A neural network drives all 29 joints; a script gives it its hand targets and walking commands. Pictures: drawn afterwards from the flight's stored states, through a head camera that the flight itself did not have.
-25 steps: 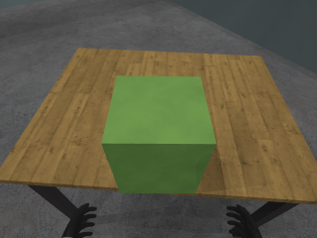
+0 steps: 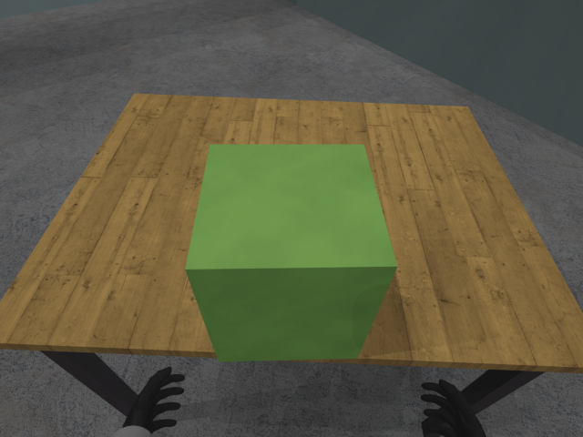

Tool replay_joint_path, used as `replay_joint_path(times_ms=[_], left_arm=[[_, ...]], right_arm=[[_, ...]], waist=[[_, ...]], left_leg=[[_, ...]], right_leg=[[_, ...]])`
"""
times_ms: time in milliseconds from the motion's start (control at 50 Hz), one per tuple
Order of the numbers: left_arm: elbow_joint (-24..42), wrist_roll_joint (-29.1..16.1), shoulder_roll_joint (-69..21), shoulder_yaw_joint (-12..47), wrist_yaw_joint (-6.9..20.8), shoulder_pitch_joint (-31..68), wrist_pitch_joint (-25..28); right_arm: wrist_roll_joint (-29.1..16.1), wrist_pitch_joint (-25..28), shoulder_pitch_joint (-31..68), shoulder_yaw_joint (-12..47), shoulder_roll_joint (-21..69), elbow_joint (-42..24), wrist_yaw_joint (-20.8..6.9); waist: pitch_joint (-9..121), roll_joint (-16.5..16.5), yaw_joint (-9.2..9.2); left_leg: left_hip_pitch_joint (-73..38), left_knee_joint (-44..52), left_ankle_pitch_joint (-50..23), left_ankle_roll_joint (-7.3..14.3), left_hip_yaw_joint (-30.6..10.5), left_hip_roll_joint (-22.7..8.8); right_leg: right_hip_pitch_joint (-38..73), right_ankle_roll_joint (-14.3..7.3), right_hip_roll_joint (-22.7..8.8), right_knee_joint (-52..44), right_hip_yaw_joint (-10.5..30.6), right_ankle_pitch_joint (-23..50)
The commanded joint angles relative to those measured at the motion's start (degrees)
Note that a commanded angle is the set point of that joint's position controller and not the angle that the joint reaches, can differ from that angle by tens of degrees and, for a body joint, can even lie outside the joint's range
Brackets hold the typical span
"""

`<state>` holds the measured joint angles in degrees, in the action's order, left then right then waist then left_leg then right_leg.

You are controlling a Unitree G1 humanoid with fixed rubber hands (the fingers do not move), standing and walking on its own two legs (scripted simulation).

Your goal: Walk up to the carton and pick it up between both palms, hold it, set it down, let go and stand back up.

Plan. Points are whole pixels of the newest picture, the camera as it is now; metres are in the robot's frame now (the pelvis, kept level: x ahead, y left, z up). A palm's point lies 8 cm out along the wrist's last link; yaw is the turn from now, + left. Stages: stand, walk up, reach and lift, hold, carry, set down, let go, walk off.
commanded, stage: let go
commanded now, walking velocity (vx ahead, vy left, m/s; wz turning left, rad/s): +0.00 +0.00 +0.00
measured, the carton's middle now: (287, 257) +0.35 +0.03 +0.05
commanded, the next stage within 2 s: stand in 0.24 s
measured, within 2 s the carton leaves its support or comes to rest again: neither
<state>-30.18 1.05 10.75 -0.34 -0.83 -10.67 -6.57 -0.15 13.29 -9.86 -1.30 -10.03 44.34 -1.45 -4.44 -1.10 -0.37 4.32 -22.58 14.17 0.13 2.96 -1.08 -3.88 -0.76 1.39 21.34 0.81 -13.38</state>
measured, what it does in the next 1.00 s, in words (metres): shifts its weight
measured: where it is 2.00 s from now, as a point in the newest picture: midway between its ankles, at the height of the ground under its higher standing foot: outside the picture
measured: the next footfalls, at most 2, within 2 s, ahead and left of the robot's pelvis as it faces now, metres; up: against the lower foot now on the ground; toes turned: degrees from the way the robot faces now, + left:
none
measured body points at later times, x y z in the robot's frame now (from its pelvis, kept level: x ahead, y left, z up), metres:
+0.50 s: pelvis -0.01 +0.02 -0.01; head -0.03 +0.02 +0.44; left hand +0.08 +0.27 -0.12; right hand +0.08 -0.24 -0.13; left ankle -0.02 +0.11 -0.74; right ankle -0.02 -0.11 -0.74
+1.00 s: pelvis -0.04 +0.04 -0.01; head -0.07 +0.04 +0.44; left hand -0.04 +0.29 -0.15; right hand -0.01 -0.21 -0.15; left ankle -0.02 +0.11 -0.74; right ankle -0.02 -0.11 -0.74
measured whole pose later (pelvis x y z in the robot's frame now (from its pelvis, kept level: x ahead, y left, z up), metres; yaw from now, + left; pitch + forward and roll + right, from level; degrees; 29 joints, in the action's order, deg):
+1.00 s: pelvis -0.04 +0.04 -0.01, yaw +1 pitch -4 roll +0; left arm -51.9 1.2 12.2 0.1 -1.0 -23.6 1.1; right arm 0.0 1.1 -22.3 -0.5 -12.5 51.5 0.7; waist 0.5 0.5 -0.2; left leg 11.3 -27.4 12.6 3.9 3.0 2.8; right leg -10.8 3.0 -2.6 27.1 1.1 -12.7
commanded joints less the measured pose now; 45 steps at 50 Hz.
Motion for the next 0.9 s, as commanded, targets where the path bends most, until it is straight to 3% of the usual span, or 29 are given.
replay_joint_path(times_ms=[0,220,240,260,300,380,440,520,700,780,820,880], left_arm=[[8.06,-0.04,6.35,-1.97,-0.77,4.49,1.44],[8.17,-0.86,6.57,-1.49,-0.92,4.99,1.93],[0.61,1.4,8.54,-4.03,-0.76,-4.32,5.99],[-1.47,1.05,9.89,-4.27,-0.19,-6.15,6.99],[-1.86,0.79,9.65,-4.56,0.49,-3.86,8.61],[-3.16,0.38,8.82,-4.04,0.74,-3.83,9.71],[-4.76,0.5,9.09,-4.02,0.81,-4.85,9.98],[-6.79,0.29,9.77,-3.6,0.53,-7.46,10.04],[-11.98,0.15,9.87,-2.28,-0.03,-12.25,9.49],[-14.67,-0.13,10.07,-1.89,-0.28,-13.48,9.22],[-15.63,-0.12,9.56,-1.71,-0.35,-13.84,8.97],[-17.04,-0.08,9.2,-1.5,-0.4,-15.01,8.75]], right_arm=[[0.2,1.92,4.53,-2.64,-7.42,-8.07,0.05],[0.57,1.45,3.91,-2.99,-7.34,-8.67,-0.13],[0.3,-4.28,-3.49,-2.73,-10.93,-5.01,1.8],[0.28,-6.59,-3.79,-2.37,-10.62,-5.34,2.22],[0.45,-8.01,-4.07,-2.53,-10.41,-6.07,2.26],[0.82,-8.89,-5.69,-2.55,-10.48,-5.45,1.81],[0.73,-9.06,-6.99,-2.48,-10.86,-4.78,1.71],[0.85,-9.21,-8.6,-2.26,-11.24,-3.64,1.66],[0.42,-9.85,-12.65,-1.96,-12.18,-0.7,2.14],[0.25,-10.27,-13.51,-1.65,-11.06,1.24,2.27],[0.2,-10.61,-14.24,-1.59,-11.52,2.18,2.37],[0.23,-10.8,-14.14,-1.54,-11.7,2.95,2.51]], waist=[[6.17,1.95,-0.17],[7.3,1.57,0.02],[12.68,4.85,-1.65],[10.8,3.31,-1.15],[9.63,1.75,-0.21],[4.11,-0.5,0.38],[2.68,1.7,0.21],[1.2,0.28,0.08],[1.23,2.25,-0.05],[-1.05,1.54,0.07],[-3.27,3.63,0.15],[-4.14,3.43,0.1]], left_leg=[[-5.8,0.99,-16.81,-1.93,0.91,0.71],[-4.74,0.83,-14.96,-1.87,0.79,0.51],[2.18,-3.08,-20.63,1.38,-4.96,-4.7],[3.4,-1.86,-14.63,2.17,-5.58,-5.23],[3.19,-1.81,-15.43,2.47,-6.06,-5.47],[5.98,-0.61,-10.24,2.14,-6.58,-5.21],[7.65,-0.11,-9.43,2.29,-6.87,-5.1],[7.32,0.64,-9.46,2.33,-7.78,-5.03],[9.69,2.92,-4.12,2.43,-9.26,-5.04],[11.49,4.38,0.19,2.17,-9.68,-4.95],[14.5,6.47,7.16,2.07,-10.42,-5.02],[16.4,8.55,11.35,2.09,-12.06,-5.6]], right_leg=[[-5.37,-0.31,-0.61,-3.92,-1.81,14.09],[-4.96,-0.48,-0.62,-3.31,-1.41,12.58],[-1.58,-0.82,-5.19,2.31,2.29,14.19],[-0.98,-0.25,-6.7,1.08,3.94,11.34],[-2.25,-0.26,-6.98,1.34,4.45,13.76],[-6.74,-0.54,-6.9,-0.28,4.41,10.68],[-6.05,-0.54,-7.05,-0.35,4.94,9.48],[-7.23,-0.34,-7.05,-0.47,4.73,8.96],[-5.79,0.56,-6.5,0.09,3.79,3.26],[-6.95,0.49,-6.68,-0.04,4.11,1.1],[-7.65,0.58,-6.13,0.2,3.77,-1.58],[-7.73,1.12,-5.59,1.19,3.11,-2.66]])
